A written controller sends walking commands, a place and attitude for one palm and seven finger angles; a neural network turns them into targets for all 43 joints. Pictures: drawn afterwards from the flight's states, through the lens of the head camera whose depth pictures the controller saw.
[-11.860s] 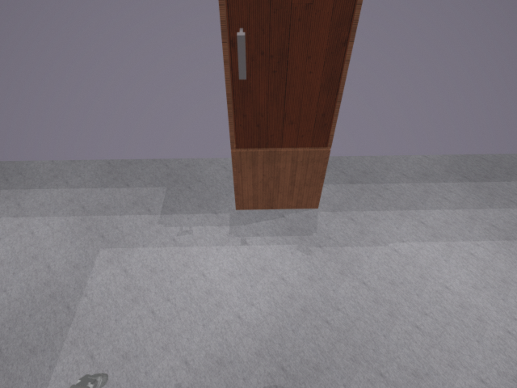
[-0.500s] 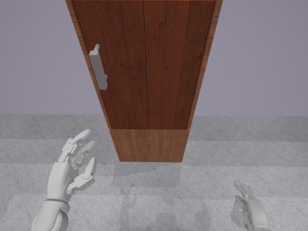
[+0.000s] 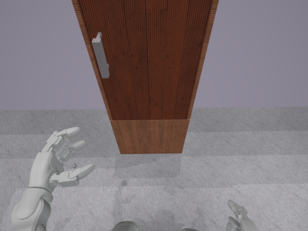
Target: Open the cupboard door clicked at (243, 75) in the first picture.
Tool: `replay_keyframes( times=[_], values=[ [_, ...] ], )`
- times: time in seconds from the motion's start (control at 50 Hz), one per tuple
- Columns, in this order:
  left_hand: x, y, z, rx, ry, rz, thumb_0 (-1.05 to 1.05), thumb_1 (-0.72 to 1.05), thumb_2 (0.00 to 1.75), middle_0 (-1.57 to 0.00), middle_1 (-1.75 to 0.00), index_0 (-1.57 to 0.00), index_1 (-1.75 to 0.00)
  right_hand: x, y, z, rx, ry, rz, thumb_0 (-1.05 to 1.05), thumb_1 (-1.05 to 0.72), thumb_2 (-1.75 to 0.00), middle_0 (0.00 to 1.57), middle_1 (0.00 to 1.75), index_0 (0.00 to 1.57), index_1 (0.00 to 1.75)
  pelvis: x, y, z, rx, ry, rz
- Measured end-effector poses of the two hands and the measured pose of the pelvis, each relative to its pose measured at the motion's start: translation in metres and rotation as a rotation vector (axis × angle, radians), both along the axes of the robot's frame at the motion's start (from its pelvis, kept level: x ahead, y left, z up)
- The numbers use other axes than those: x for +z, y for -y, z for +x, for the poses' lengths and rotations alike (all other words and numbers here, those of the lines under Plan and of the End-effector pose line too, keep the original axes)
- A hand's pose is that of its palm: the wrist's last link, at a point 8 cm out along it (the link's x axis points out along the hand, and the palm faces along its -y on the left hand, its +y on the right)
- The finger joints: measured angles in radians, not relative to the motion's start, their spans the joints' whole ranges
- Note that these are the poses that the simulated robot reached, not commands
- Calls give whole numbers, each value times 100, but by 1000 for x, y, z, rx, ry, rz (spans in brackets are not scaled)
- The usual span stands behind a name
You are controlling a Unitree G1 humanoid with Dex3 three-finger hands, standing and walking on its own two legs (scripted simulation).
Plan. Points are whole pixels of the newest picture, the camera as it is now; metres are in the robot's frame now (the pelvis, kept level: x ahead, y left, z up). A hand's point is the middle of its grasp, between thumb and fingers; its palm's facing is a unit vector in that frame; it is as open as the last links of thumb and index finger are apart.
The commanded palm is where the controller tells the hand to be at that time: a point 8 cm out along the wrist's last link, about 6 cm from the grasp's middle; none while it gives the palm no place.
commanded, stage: raise the hand with hooked fingers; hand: left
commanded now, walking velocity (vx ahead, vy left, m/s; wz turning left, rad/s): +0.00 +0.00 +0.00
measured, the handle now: (102, 55) +0.63 +0.20 +0.11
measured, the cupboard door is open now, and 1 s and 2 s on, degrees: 0 0 0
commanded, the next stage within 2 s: move the hooked fingers beside the handle in 1.28 s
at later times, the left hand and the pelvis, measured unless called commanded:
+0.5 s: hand (33, 142) +0.29 +0.28 +0.11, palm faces +0.09 -0.99 -0.06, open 13.6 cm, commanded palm +0.26 +0.33 +0.11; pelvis +0.02 +0.03 +0.02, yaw +2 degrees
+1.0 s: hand (30, 131) +0.31 +0.29 +0.13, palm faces +0.03 -1.00 -0.01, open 14.0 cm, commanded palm +0.28 +0.34 +0.13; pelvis +0.02 +0.01 +0.03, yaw +1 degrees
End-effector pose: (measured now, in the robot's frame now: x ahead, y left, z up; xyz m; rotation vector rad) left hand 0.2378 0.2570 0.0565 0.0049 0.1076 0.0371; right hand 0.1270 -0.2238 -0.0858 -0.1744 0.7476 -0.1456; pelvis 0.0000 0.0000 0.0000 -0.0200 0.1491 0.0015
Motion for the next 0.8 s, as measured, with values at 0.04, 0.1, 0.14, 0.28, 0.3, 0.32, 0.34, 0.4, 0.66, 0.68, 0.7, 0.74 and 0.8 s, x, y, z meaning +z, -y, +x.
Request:
replay_keyframes(
  times=[0.04,0.1,0.14,0.28,0.3,0.32,0.34,0.4,0.66,0.68,0.7,0.74,0.8],
  values=[
    [9,-14,-4,69,45,33,1,10,55,-26,-81,-26,-82,2,4,-5,1,-17,-20,2,-90,-90,21,30,20,30,3,-3,3,-1,1,-1],
    [21,-30,-8,100,120,94,1,3,52,-26,-86,-26,-87,3,9,-4,31,-37,-56,2,-90,-90,20,30,20,30,3,-8,5,9,0,-7],
    [23,-36,-7,77,142,110,0,-2,50,-26,-89,-26,-90,4,12,0,47,-40,-77,2,-90,-90,20,30,20,30,2,-11,5,17,0,-13],
    [20,-40,9,-35,82,52,0,-18,43,-27,-99,-28,-100,23,6,33,50,46,-110,2,-90,-90,20,30,20,30,8,-21,11,21,12,-19],
    [23,-43,11,-30,82,50,0,-21,42,-28,-101,-28,-102,27,4,38,52,64,-109,2,-90,-90,20,30,20,30,10,-22,13,20,16,-19],
    [26,-46,13,-19,88,50,0,-23,41,-28,-102,-28,-103,31,1,44,56,81,-107,2,-90,-90,20,30,20,30,11,-22,14,19,19,-18],
    [30,-50,15,-3,100,50,0,-25,40,-28,-104,-28,-105,35,-2,49,62,97,-103,2,-90,-90,20,30,20,30,13,-23,16,19,23,-17],
    [45,-64,19,45,142,57,0,-32,37,-29,-108,-29,-109,43,-12,63,91,131,-91,2,-90,-90,20,30,20,30,16,-24,19,22,33,-18],
    [64,-90,32,29,89,49,-1,-48,31,-30,-119,-30,-119,45,-28,74,136,105,-60,2,-90,-90,20,30,20,30,25,-24,24,33,58,-18],
    [67,-93,34,37,97,50,-1,-48,30,-30,-119,-30,-120,45,-27,72,135,97,-62,2,-90,-90,20,30,20,30,26,-24,24,33,61,-18],
    [70,-96,35,44,106,52,-1,-49,30,-30,-119,-30,-120,44,-26,70,133,90,-63,2,-90,-90,20,30,20,30,27,-23,24,34,63,-18],
    [77,-100,38,54,125,54,-1,-49,30,-30,-119,-30,-120,44,-22,65,128,74,-67,2,-90,-90,20,30,20,30,28,-21,24,34,66,-17],
    [85,-104,42,48,133,55,-1,-49,30,-30,-119,-30,-120,42,-16,58,117,53,-74,2,-90,-90,20,30,20,30,29,-19,24,35,69,-17]
  ],
)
